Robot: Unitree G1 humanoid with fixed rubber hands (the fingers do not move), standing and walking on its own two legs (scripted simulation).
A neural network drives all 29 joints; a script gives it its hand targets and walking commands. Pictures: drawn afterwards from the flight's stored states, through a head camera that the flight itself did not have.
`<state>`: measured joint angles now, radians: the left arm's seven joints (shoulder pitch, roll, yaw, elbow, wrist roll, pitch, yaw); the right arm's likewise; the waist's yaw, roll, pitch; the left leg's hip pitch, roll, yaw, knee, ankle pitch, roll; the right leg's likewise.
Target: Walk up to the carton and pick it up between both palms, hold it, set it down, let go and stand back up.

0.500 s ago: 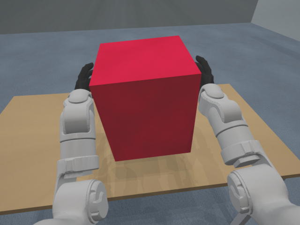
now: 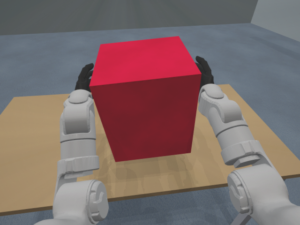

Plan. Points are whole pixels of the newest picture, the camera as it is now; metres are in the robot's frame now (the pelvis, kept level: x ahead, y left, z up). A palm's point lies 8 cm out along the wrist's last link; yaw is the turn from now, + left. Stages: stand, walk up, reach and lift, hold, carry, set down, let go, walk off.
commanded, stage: hold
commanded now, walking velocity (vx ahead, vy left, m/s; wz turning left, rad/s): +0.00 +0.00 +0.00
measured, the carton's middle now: (146, 99) +0.38 +0.00 +0.19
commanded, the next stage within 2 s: none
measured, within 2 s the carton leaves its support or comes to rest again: neither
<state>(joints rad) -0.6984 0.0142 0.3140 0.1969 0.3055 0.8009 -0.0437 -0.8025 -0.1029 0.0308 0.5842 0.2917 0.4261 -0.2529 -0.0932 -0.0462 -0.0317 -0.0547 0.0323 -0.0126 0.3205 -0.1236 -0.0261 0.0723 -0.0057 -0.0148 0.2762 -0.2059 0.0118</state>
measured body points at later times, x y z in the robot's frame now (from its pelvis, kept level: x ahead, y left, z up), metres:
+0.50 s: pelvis +0.00 +0.00 +0.00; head -0.07 +0.03 +0.44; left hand +0.38 +0.16 +0.23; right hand +0.38 -0.15 +0.23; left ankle +0.04 +0.13 -0.75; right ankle -0.02 -0.12 -0.75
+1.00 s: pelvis +0.00 +0.00 +0.00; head -0.07 +0.02 +0.44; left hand +0.37 +0.16 +0.23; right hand +0.38 -0.15 +0.24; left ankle +0.04 +0.13 -0.75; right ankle -0.02 -0.12 -0.75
